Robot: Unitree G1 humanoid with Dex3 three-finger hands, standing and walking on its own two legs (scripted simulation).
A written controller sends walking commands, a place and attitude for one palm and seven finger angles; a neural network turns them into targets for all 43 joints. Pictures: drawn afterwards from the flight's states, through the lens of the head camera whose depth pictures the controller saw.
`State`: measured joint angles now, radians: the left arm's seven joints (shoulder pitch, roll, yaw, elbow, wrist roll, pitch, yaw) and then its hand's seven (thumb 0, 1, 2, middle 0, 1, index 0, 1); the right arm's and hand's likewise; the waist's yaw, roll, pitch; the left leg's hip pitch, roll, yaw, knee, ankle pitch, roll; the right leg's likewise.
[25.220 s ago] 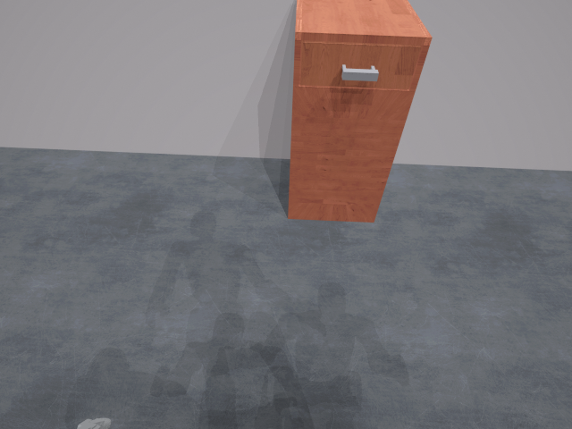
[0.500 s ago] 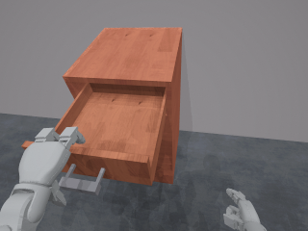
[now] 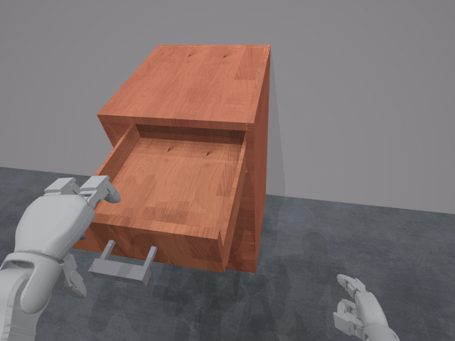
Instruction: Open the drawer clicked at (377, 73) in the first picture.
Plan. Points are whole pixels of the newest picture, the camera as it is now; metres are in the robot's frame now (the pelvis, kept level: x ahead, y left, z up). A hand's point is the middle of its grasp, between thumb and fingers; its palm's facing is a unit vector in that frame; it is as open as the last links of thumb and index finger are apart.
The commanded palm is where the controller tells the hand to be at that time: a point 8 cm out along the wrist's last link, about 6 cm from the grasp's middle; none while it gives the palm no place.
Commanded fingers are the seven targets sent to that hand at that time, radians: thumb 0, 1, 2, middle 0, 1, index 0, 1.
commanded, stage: draw the hand back to the body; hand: left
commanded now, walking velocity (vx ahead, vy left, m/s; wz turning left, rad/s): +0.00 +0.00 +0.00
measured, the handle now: (125, 260) +0.24 +0.26 -0.02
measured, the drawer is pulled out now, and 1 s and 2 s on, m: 0.30 0.30 0.30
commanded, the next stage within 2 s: step back with the hand held close in 1.56 s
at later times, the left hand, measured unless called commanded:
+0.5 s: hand (73, 248) +0.19 +0.26 +0.12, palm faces +0.05 -0.05 -1.00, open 13.9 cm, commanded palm +0.16 +0.27 +0.18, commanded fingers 0.00 -0.50 0.30 -0.30 -1.20 -0.30 -1.20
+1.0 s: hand (88, 224) +0.21 +0.23 +0.17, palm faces +0.37 -0.84 -0.39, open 11.8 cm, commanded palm +0.15 +0.27 +0.18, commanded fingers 0.00 0.31 0.64 -0.24 -0.68 -0.24 -0.68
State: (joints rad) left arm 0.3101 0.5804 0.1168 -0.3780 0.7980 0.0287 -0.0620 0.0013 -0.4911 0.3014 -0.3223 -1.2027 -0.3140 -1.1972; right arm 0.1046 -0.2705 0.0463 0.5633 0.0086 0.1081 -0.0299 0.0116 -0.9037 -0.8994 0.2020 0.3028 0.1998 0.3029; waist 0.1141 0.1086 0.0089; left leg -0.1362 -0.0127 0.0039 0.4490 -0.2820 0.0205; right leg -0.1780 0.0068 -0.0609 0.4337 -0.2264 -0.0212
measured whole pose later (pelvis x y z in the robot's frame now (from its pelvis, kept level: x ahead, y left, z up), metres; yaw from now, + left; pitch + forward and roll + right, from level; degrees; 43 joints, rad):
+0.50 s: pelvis +0.00 +0.00 +0.00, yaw +0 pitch -1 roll -1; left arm 0.40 0.60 0.17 -0.41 0.78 -0.04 -0.01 0.00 -0.49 0.30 -0.32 -1.20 -0.32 -1.20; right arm 0.13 -0.27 0.04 0.56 0.01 0.09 -0.04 0.01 -0.90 -0.90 0.20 0.30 0.20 0.30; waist 0.12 0.10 0.01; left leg -0.17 -0.01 0.00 0.49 -0.30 0.02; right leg -0.21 0.01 -0.06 0.46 -0.23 -0.02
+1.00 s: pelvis +0.02 +0.00 +0.00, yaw +0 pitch -4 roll -1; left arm 0.48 0.33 0.29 -0.48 -0.06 -0.13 0.09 0.00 -0.03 0.50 -0.28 -0.90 -0.27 -0.89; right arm 0.20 -0.21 0.02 0.63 -0.01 -0.14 -0.06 0.01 -0.90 -0.90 0.20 0.30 0.20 0.30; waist 0.06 0.05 0.05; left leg -0.05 0.00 0.00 0.39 -0.28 0.01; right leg -0.08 0.03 -0.06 0.36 -0.22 -0.03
